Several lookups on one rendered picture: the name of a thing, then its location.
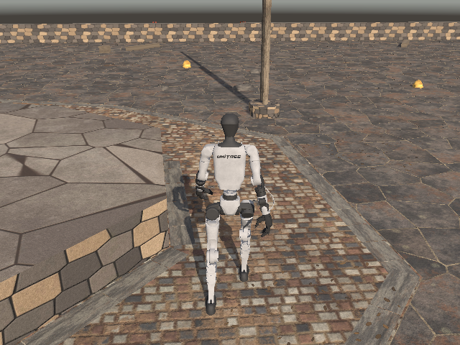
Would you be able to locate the robot left upper arm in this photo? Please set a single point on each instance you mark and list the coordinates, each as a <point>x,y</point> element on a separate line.
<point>206,153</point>

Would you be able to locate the robot left hand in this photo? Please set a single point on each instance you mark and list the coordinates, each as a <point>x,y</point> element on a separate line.
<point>205,190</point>

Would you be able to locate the humanoid robot head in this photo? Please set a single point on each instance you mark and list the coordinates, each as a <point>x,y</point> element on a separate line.
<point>230,125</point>

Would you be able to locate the robot right forearm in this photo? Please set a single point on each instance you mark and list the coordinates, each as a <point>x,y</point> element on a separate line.
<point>262,197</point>

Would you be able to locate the right robot thigh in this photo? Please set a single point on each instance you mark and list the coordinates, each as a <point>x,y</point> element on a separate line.
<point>246,214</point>

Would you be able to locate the robot right upper arm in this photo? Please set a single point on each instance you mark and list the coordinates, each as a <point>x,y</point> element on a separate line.
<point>254,162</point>

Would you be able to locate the robot right hand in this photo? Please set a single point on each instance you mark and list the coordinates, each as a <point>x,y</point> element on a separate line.
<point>268,221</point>

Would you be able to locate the robot left forearm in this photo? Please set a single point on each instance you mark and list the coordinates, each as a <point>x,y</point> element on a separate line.
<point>199,184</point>

